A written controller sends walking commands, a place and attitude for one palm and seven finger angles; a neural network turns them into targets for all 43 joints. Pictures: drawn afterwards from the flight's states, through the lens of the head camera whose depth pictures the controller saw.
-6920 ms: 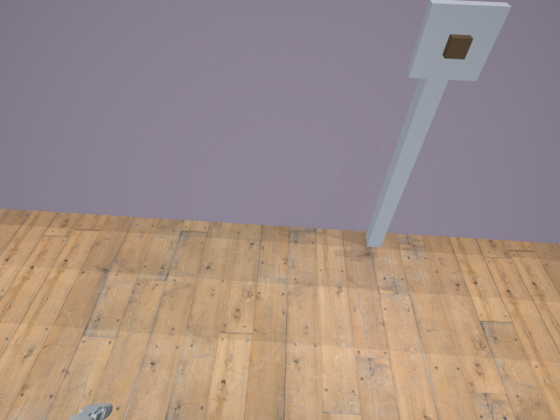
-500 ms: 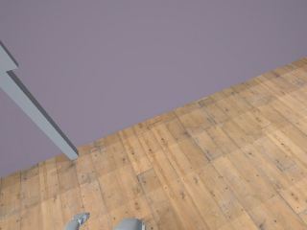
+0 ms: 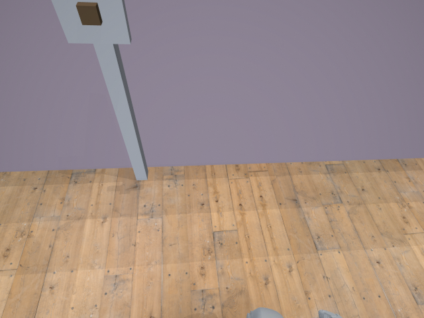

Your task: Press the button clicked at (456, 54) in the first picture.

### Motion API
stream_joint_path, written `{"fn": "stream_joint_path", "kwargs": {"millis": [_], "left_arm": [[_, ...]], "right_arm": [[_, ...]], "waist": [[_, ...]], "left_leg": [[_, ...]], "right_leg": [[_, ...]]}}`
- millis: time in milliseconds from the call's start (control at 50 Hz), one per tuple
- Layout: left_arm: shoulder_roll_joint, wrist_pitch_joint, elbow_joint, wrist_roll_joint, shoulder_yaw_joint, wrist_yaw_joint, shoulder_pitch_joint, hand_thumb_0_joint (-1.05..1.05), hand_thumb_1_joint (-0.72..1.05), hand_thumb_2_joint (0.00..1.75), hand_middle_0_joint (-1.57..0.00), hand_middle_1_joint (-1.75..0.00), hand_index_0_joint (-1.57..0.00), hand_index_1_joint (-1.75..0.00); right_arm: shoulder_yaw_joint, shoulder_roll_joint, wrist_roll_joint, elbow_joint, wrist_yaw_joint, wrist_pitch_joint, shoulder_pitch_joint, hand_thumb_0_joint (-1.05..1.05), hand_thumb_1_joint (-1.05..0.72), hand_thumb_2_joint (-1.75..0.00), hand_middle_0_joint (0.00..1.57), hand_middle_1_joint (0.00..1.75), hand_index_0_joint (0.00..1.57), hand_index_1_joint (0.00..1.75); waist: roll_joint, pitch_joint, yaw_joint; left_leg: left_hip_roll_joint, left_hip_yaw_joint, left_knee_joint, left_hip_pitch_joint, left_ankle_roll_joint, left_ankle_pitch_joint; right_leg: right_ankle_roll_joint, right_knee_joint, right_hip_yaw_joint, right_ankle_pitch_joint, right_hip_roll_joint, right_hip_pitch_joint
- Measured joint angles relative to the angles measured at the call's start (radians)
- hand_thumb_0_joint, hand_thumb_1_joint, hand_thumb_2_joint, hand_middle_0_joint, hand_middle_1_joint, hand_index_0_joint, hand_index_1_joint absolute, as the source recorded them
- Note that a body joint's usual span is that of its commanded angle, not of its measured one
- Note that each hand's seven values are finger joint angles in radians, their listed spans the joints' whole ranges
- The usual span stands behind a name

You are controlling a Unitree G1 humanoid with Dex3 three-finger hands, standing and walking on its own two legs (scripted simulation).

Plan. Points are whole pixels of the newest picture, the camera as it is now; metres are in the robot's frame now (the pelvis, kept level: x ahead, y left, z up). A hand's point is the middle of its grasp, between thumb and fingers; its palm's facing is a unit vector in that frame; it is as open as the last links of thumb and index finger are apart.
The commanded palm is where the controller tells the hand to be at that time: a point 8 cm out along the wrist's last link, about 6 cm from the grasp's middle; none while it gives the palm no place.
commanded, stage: turn to face it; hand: left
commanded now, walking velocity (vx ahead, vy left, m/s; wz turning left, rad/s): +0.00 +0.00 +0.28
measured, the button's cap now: (89, 13) +0.80 +0.40 +0.13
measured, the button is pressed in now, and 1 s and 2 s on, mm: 0 0 0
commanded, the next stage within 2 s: take the last steps up to it in 0.22 s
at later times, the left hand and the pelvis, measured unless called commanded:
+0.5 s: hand out of the picture +0.01 +0.14 -0.14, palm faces +0.24 -0.93 -0.27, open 7.3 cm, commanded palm none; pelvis +0.00 -0.05 +0.01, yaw +11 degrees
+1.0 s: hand out of the picture -0.02 +0.22 -0.18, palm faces +0.29 -0.94 -0.16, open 7.4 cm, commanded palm none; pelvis +0.07 +0.07 +0.00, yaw +12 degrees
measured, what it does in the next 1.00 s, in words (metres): walks ahead: right foot, then left foot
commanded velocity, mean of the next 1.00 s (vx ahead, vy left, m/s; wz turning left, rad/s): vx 0.21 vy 0.04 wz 0.11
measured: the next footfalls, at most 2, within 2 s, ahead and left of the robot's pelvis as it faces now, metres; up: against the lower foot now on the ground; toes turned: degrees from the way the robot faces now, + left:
right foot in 0.24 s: +0.05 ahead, -0.13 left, +0.00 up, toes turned +0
left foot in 0.84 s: +0.09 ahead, +0.17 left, +0.00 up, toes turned +21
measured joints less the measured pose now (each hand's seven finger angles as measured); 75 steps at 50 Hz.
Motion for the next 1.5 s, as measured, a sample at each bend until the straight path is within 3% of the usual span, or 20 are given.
{"fn": "stream_joint_path", "kwargs": {"millis": [180,240,280,320,400,480,640,740,820,840,900,940,980,1120,1260,1320,1360,1400,1440,1500], "left_arm": [[-0.055,-0.014,-0.02,-0.007,-0.022,0.004,-0.035,0.0,0.91,0.9,-0.2,-0.3,-0.2,-0.3],[-0.076,-0.037,-0.03,-0.009,-0.034,0.005,-0.036,0.0,0.91,0.9,-0.2,-0.3,-0.2,-0.3],[-0.102,-0.053,-0.026,-0.001,-0.045,0.008,-0.034,0.0,0.91,0.9,-0.2,-0.3,-0.2,-0.3],[-0.119,-0.056,-0.027,0.002,-0.052,0.008,-0.02,0.0,0.91,0.9,-0.2,-0.3,-0.2,-0.3],[-0.142,-0.062,-0.009,0.001,-0.057,0.008,0.011,0.0,0.91,0.9,-0.2,-0.3,-0.21,-0.3],[-0.138,-0.083,0.018,0.002,-0.045,0.012,0.05,0.0,0.92,0.9,-0.2,-0.3,-0.21,-0.3],[-0.133,-0.114,0.103,0.012,-0.045,0.005,0.17,0.0,0.92,0.9,-0.2,-0.3,-0.21,-0.3],[-0.129,-0.109,0.172,0.018,-0.045,0.002,0.247,0.0,0.91,0.9,-0.2,-0.3,-0.2,-0.3],[-0.123,-0.09,0.22,0.015,-0.039,0.001,0.292,0.0,0.91,0.9,-0.2,-0.3,-0.2,-0.3],[-0.126,-0.084,0.227,0.012,-0.039,-0.001,0.304,0.0,0.91,0.9,-0.2,-0.3,-0.2,-0.3],[-0.119,-0.052,0.243,0.01,-0.04,-0.001,0.272,0.01,0.91,0.9,-0.2,-0.3,-0.2,-0.3],[-0.115,-0.048,0.235,0.011,-0.037,-0.006,0.235,0.01,0.91,0.9,-0.2,-0.3,-0.2,-0.3],[-0.113,-0.056,0.213,0.014,-0.031,-0.011,0.191,0.01,0.91,0.9,-0.2,-0.3,-0.2,-0.3],[-0.096,-0.066,0.112,0.014,-0.016,-0.018,0.015,0.0,0.91,0.9,-0.2,-0.3,-0.2,-0.3],[-0.096,-0.062,0.057,0.008,-0.018,-0.023,-0.112,0.0,0.91,0.9,-0.2,-0.3,-0.2,-0.3],[-0.1,-0.072,0.044,0.007,-0.022,-0.026,-0.14,0.0,0.91,0.9,-0.2,-0.3,-0.2,-0.3],[-0.097,-0.097,0.036,0.009,-0.029,-0.028,-0.145,0.0,0.91,0.9,-0.2,-0.3,-0.2,-0.3],[-0.106,-0.127,0.038,0.005,-0.031,-0.022,-0.147,0.0,0.91,0.9,-0.2,-0.3,-0.2,-0.3],[-0.12,-0.134,0.046,-0.001,-0.038,-0.017,-0.128,0.0,0.91,0.9,-0.2,-0.3,-0.2,-0.3],[-0.142,-0.126,0.073,-0.006,-0.035,0.0,-0.075,-0.01,0.92,0.9,-0.2,-0.3,-0.2,-0.3]], "right_arm": [[0.001,0.019,-0.006,0.026,-0.001,0.009,0.036,0.0,-0.9,-0.9,0.2,0.3,0.2,0.3],[-0.005,0.015,-0.001,0.041,0.0,0.016,0.055,0.0,-0.9,-0.9,0.2,0.3,0.2,0.3],[-0.016,0.001,0.005,0.054,0.0,0.025,0.063,0.0,-0.91,-0.9,0.2,0.3,0.2,0.3],[-0.026,-0.005,0.003,0.068,0.0,0.044,0.075,0.0,-0.91,-0.9,0.2,0.3,0.2,0.3],[-0.037,-0.02,-0.004,0.096,0.009,0.049,0.091,0.0,-0.91,-0.9,0.2,0.3,0.2,0.3],[-0.04,-0.027,-0.013,0.122,0.018,0.045,0.119,0.0,-0.91,-0.9,0.2,0.3,0.19,0.3],[-0.034,-0.031,-0.013,0.15,0.03,0.039,0.105,0.01,-0.91,-0.9,0.19,0.3,0.19,0.3],[-0.019,-0.013,-0.007,0.129,0.036,0.02,0.048,0.01,-0.91,-0.9,0.19,0.3,0.19,0.3],[-0.003,0.011,-0.001,0.099,0.036,-0.019,0.012,0.01,-0.91,-0.9,0.19,0.3,0.19,0.3],[0.0,0.013,-0.002,0.089,0.033,-0.037,0.008,0.0,-0.91,-0.9,0.19,0.3,0.19,0.3],[0.008,0.051,-0.005,0.085,0.012,-0.068,0.005,0.0,-0.91,-0.9,0.19,0.3,0.19,0.3],[0.011,0.071,-0.001,0.091,0.0,-0.073,0.034,0.0,-0.91,-0.9,0.2,0.3,0.19,0.3],[-0.013,0.069,0.011,0.09,-0.024,-0.09,0.063,-0.03,-0.95,-0.9,0.2,0.3,0.2,0.3],[-0.004,0.051,0.003,0.171,-0.029,-0.091,0.191,-0.02,-0.95,-0.9,0.2,0.3,0.2,0.3],[0.001,0.075,-0.008,0.238,-0.026,-0.081,0.299,-0.01,-0.92,-0.9,0.2,0.3,0.19,0.3],[0.002,0.081,-0.013,0.258,-0.023,-0.074,0.331,0.0,-0.91,-0.9,0.2,0.3,0.19,0.3],[0.005,0.091,-0.007,0.272,-0.019,-0.07,0.359,0.0,-0.91,-0.9,0.2,0.3,0.2,0.3],[0.007,0.093,0.005,0.283,-0.015,-0.057,0.349,0.0,-0.91,-0.9,0.2,0.3,0.2,0.3],[0.003,0.088,0.008,0.278,-0.014,-0.042,0.321,0.0,-0.91,-0.9,0.2,0.3,0.2,0.3],[-0.007,0.07,0.001,0.246,-0.013,-0.03,0.261,0.01,-0.91,-0.9,0.2,0.3,0.19,0.3]], "waist": [[0.041,-0.021,-0.027],[0.055,-0.032,-0.03],[0.09,-0.031,-0.033],[0.092,-0.04,-0.031],[0.094,-0.046,-0.029],[0.084,-0.059,-0.02],[0.065,-0.071,0.024],[0.047,-0.068,0.057],[0.03,-0.068,0.072],[0.037,-0.072,0.067],[0.007,-0.054,0.053],[0.007,-0.059,0.039],[0.003,-0.065,0.021],[-0.008,-0.078,-0.006],[0.021,-0.047,-0.059],[0.045,-0.029,-0.083],[0.048,-0.024,-0.087],[0.063,-0.004,-0.082],[0.07,0.004,-0.075],[0.076,-0.009,-0.062]], "left_leg": [[-0.025,-0.055,-0.04,0.011,-0.019,0.034],[-0.035,-0.072,0.01,-0.017,-0.039,0.015],[-0.028,-0.089,0.119,-0.057,-0.044,-0.079],[-0.041,-0.088,0.304,-0.115,-0.048,-0.183],[-0.018,-0.073,0.563,-0.183,-0.066,-0.118],[0.027,-0.057,0.603,-0.19,-0.086,-0.047],[0.081,-0.012,0.448,-0.179,-0.088,-0.019],[0.082,0.035,0.252,-0.143,-0.067,-0.032],[0.068,0.086,0.041,-0.042,-0.049,-0.023],[0.069,0.085,-0.004,-0.017,-0.039,-0.017],[0.048,0.112,0.057,-0.009,-0.002,-0.025],[0.04,0.123,0.021,0.032,0.008,-0.027],[0.024,0.132,-0.043,0.08,0.011,-0.009],[-0.021,0.142,-0.196,0.213,0.024,0.008],[-0.011,0.146,-0.215,0.3,-0.003,-0.058],[0.017,0.152,-0.168,0.317,-0.027,-0.12],[0.042,0.147,-0.049,0.292,-0.043,-0.192],[0.071,0.097,0.253,0.173,-0.034,-0.236],[0.07,0.043,0.525,0.038,-0.03,-0.24],[0.091,0.026,0.637,-0.115,-0.037,-0.157]], "right_leg": [[-0.008,-0.28,0.011,-0.008,0.057,0.105],[-0.026,-0.492,-0.002,0.111,0.075,0.199],[-0.088,-0.5,-0.028,0.12,0.088,0.209],[-0.12,-0.506,-0.044,0.109,0.077,0.219],[-0.125,-0.582,-0.071,0.141,0.069,0.264],[-0.127,-0.65,-0.103,0.166,0.061,0.301],[-0.099,-0.733,-0.145,0.183,0.031,0.364],[-0.061,-0.743,-0.152,0.169,0.009,0.397],[-0.022,-0.664,-0.147,0.104,-0.013,0.398],[-0.031,-0.601,-0.143,0.065,-0.016,0.376],[-0.064,-0.246,-0.053,-0.071,-0.015,0.235],[-0.076,-0.067,-0.038,-0.03,-0.002,0.135],[-0.075,0.001,-0.034,0.045,0.0,0.056],[-0.049,-0.063,-0.022,0.211,-0.005,-0.086],[-0.063,-0.314,-0.031,0.226,0.004,-0.052],[-0.085,-0.433,-0.052,0.207,0.03,0.01],[-0.11,-0.532,-0.07,0.264,0.047,0.083],[-0.129,-0.479,-0.086,0.257,0.06,0.084],[-0.133,-0.472,-0.095,0.206,0.067,0.113],[-0.12,-0.547,-0.101,0.209,0.077,0.176]]}}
